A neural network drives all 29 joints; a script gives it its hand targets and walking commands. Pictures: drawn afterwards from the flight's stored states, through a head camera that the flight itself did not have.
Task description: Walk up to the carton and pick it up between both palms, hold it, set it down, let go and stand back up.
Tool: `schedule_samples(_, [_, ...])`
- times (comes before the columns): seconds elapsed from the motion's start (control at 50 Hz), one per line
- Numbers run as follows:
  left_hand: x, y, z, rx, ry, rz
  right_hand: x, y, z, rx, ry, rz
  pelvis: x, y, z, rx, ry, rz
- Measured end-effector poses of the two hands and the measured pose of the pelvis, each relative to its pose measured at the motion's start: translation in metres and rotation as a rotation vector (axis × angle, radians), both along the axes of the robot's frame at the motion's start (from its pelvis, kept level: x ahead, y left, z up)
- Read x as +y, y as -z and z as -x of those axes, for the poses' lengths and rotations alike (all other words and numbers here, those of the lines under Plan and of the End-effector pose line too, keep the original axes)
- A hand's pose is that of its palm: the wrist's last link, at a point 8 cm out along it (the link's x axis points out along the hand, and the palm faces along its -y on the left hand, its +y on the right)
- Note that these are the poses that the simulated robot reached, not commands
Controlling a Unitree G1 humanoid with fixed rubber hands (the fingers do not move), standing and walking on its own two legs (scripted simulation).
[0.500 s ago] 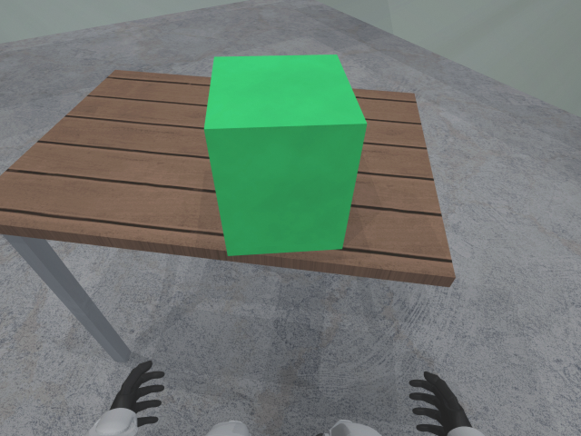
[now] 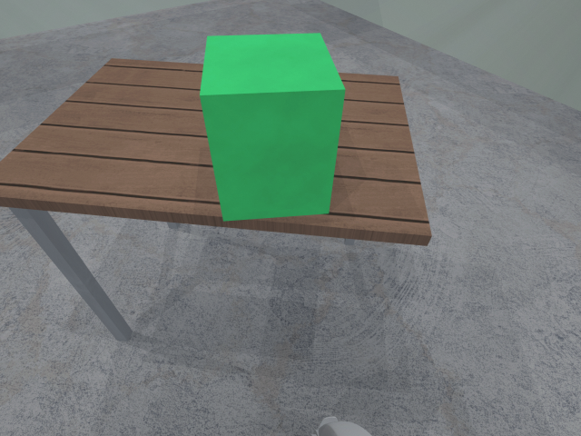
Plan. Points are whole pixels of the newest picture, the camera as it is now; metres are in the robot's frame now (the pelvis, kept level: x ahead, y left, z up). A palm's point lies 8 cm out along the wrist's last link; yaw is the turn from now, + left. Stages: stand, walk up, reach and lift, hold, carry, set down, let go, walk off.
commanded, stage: stand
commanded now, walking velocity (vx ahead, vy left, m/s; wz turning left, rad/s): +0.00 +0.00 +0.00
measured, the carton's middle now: (270, 129) +0.61 +0.04 +0.11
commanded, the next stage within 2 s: none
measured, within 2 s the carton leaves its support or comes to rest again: neither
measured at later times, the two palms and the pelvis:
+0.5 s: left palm out of the picture +0.11 +0.26 -0.13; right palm out of the picture +0.10 -0.30 -0.11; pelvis +0.00 -0.01 -0.01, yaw -2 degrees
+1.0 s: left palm out of the picture +0.09 +0.26 -0.11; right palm out of the picture +0.04 -0.31 -0.10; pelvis -0.01 -0.02 +0.02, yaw -3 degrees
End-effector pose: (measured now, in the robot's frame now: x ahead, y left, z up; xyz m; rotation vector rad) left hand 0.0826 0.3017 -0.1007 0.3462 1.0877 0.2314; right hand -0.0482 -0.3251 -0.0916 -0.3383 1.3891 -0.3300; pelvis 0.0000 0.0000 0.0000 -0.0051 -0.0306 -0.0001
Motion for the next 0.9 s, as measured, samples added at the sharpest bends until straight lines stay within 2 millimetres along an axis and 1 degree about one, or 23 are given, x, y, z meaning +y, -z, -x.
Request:
schedule_samples(0.02, [0.005,0.005,0.007,0.017,-0.015,-0.011,-0.002,0.002,0.019,0.050,0.025,0.018,-0.001,0.004,0.005,-0.004,0.002,-0.010])
schedule_samples(0.04, [0.009,0.008,0.015,0.033,-0.026,-0.016,-0.003,0.003,0.034,0.087,0.046,0.032,-0.002,0.006,0.008,-0.006,0.004,-0.016])
schedule_samples(0.06, [0.011,0.010,0.022,0.045,-0.032,-0.019,-0.004,0.004,0.043,0.108,0.062,0.042,-0.003,0.007,0.009,-0.008,0.006,-0.020])
schedule_samples(0.08, [0.013,0.011,0.028,0.057,-0.033,-0.021,-0.003,0.006,0.047,0.113,0.072,0.048,-0.004,0.008,0.010,-0.008,0.010,-0.022])
schedule_samples(0.12, [0.015,0.013,0.041,0.090,-0.029,-0.019,-0.002,0.010,0.040,0.088,0.068,0.047,-0.005,0.009,0.011,-0.006,0.014,-0.014])
schedule_samples(0.18, [0.013,0.017,0.051,0.143,-0.017,-0.007,-0.001,0.019,0.010,-0.009,0.025,0.021,-0.008,0.012,0.010,-0.001,0.029,-0.002])
schedule_samples(0.22, [0.008,0.022,0.048,0.159,-0.006,-0.007,-0.002,0.026,-0.015,-0.079,-0.008,0.000,-0.012,0.017,0.008,0.006,0.041,0.003])
schedule_samples(0.26, [-0.001,0.024,0.042,0.146,0.000,-0.001,-0.002,0.033,-0.040,-0.129,-0.036,-0.024,-0.014,0.019,0.008,0.001,0.034,0.036])
schedule_samples(0.3, [-0.012,0.026,0.032,0.116,0.014,0.019,0.002,0.034,-0.064,-0.171,-0.056,-0.047,-0.016,0.018,0.007,0.004,0.032,0.035])
schedule_samples(0.38, [-0.029,0.029,0.011,0.086,0.039,0.058,0.015,0.029,-0.111,-0.263,-0.102,-0.076,-0.014,0.014,0.004,0.011,0.046,0.003])
schedule_samples(0.42, [-0.035,0.029,-0.002,0.064,0.040,0.075,0.019,0.025,-0.129,-0.297,-0.129,-0.080,-0.013,0.012,0.003,0.015,0.047,0.004])
schedule_samples(0.46, [-0.039,0.028,-0.014,0.036,0.041,0.087,0.021,0.021,-0.142,-0.317,-0.148,-0.078,-0.014,0.011,0.002,0.017,0.045,0.011])
schedule_samples(0.54, [-0.041,0.025,-0.032,0.003,0.056,0.091,0.020,0.014,-0.159,-0.338,-0.152,-0.065,-0.015,0.008,0.002,0.022,0.042,0.012])
schedule_samples(0.6, [-0.040,0.022,-0.038,0.002,0.063,0.086,0.020,0.011,-0.161,-0.336,-0.144,-0.060,-0.015,0.004,0.004,0.023,0.045,0.008])
schedule_samples(0.66, [-0.038,0.019,-0.040,0.013,0.065,0.080,0.018,0.009,-0.155,-0.316,-0.129,-0.057,-0.015,0.000,0.006,0.021,0.047,0.007])
schedule_samples(0.76, [-0.034,0.015,-0.033,0.051,0.062,0.073,0.016,0.008,-0.133,-0.254,-0.087,-0.062,-0.014,-0.007,0.008,0.015,0.050,0.007])
schedule_samples(0.9, [-0.036,0.010,-0.014,0.121,0.054,0.075,0.016,0.007,-0.099,-0.163,-0.031,-0.078,-0.016,-0.018,0.009,0.010,0.053,0.001])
